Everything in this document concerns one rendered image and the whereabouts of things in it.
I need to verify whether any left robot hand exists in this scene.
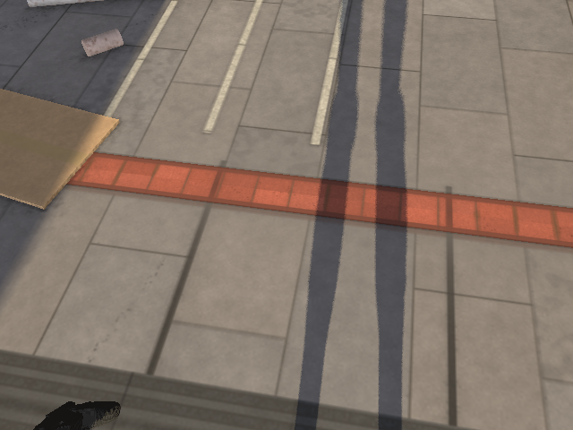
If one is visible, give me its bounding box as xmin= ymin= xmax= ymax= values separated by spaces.
xmin=33 ymin=401 xmax=121 ymax=430

